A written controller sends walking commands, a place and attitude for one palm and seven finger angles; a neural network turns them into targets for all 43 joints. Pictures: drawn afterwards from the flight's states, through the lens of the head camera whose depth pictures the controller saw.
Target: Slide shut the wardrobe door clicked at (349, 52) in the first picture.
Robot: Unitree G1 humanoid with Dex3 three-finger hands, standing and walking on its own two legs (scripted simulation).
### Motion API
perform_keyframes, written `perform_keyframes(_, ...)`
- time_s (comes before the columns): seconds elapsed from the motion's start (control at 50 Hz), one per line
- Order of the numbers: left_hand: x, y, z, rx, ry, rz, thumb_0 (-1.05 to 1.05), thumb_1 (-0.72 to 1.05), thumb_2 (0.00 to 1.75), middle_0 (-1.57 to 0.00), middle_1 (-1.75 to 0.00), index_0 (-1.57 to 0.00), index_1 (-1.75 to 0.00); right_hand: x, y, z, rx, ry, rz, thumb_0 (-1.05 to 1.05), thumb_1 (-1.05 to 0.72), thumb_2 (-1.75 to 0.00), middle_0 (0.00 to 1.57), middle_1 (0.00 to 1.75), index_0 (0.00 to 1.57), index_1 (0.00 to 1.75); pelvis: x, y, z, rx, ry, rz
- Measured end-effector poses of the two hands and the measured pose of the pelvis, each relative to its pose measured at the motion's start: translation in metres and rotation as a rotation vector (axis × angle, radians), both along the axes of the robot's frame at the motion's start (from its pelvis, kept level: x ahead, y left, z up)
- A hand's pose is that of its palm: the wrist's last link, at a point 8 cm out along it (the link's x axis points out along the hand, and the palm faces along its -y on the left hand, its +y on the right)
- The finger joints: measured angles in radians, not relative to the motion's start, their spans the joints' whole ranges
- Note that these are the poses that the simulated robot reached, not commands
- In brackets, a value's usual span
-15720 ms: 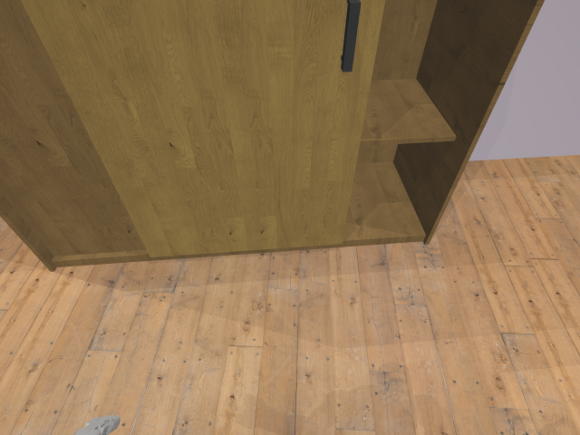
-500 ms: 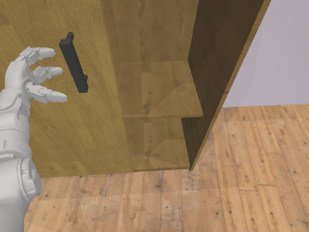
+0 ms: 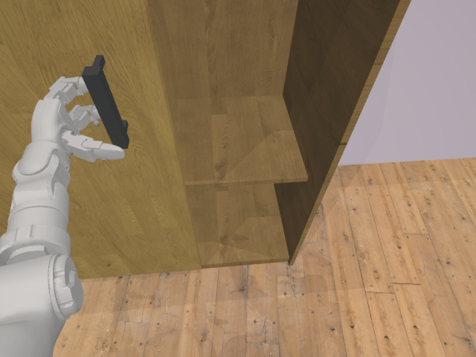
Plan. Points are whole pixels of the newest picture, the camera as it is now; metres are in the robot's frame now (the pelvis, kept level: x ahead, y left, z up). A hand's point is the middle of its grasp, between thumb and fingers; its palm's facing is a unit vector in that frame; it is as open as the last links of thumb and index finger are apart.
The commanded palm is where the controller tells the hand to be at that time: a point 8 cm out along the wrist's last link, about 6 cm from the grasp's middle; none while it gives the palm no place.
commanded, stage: feel for the door with the fingertips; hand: left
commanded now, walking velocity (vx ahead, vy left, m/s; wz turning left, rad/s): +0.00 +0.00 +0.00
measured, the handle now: (111, 104) +0.51 +0.21 +0.16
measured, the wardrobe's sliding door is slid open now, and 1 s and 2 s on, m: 0.38 0.38 0.38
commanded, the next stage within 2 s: slide the fingers in behind the handle in 0.12 s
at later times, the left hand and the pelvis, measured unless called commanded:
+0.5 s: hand (95, 121) +0.46 +0.22 +0.16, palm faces +0.05 -1.00 +0.00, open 13.9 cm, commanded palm +0.43 +0.27 +0.16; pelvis +0.00 +0.00 +0.00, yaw +0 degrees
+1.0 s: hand (107, 126) +0.44 +0.20 +0.16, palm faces +0.07 -1.00 -0.01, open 14.1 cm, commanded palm +0.41 +0.25 +0.16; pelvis -0.01 +0.00 +0.00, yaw +1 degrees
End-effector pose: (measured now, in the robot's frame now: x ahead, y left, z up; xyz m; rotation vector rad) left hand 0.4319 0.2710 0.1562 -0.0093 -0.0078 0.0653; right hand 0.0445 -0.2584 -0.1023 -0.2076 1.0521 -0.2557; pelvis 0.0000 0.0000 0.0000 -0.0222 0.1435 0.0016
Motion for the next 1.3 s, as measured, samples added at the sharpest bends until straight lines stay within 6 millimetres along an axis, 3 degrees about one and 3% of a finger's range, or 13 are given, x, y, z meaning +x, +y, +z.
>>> perform_keyframes(0.18,0.004,0.007,0.0,0.013,0.031,0.009,-0.02,-0.5,0.3,-0.32,-1.21,-0.33,-1.22,0.003,-0.001,-0.002,-0.001,0.009,0.012,0.01,-0.91,-0.9,0.2,0.3,0.21,0.3,-0.001,-0.001,-0.001,0.0,0.005,0.005)
perform_keyframes(0.36,0.006,0.011,0.0,0.023,0.015,0.003,-0.02,-0.5,0.3,-0.35,-1.22,-0.35,-1.24,-0.012,-0.008,-0.002,-0.022,0.05,-0.001,0.01,-0.91,-0.9,0.2,0.3,0.21,0.3,-0.004,-0.002,-0.002,-0.002,0.016,0.008)
perform_keyframes(0.48,0.003,0.002,0.002,0.01,-0.014,-0.011,-0.02,-0.5,0.3,-0.32,-1.21,-0.32,-1.22,-0.019,-0.007,-0.003,-0.016,0.059,-0.015,0.01,-0.91,-0.9,0.2,0.3,0.21,0.3,-0.003,0.0,-0.001,-0.002,0.011,0.004)
perform_keyframes(0.94,-0.014,-0.018,0.006,0.012,-0.005,0.011,-0.02,-0.5,0.3,-0.3,-1.2,-0.29,-1.2,0.023,0.003,-0.001,0.026,-0.073,0.045,0.01,-0.91,-0.9,0.2,0.3,0.21,0.3,-0.005,-0.003,0.001,0.003,-0.027,0.012)
perform_keyframes(1.3,-0.012,-0.033,0.005,0.019,-0.01,0.016,-0.02,-0.5,0.3,-0.3,-1.19,-0.26,-1.2,0.011,-0.005,-0.003,0.027,-0.04,0.028,0.01,-0.91,-0.9,0.2,0.3,0.21,0.3,-0.004,-0.007,0.001,0.007,-0.035,0.01)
